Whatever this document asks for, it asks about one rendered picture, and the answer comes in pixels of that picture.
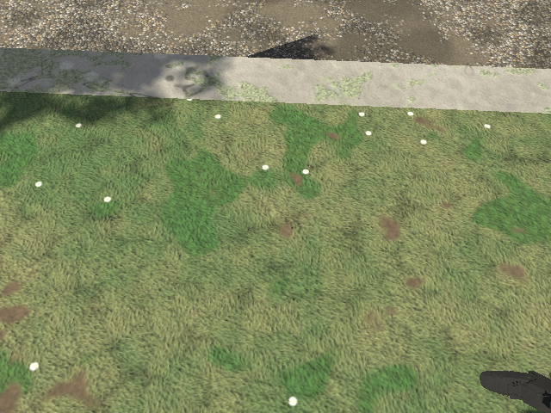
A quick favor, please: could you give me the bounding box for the right robot hand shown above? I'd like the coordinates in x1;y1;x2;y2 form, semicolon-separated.
480;371;551;413

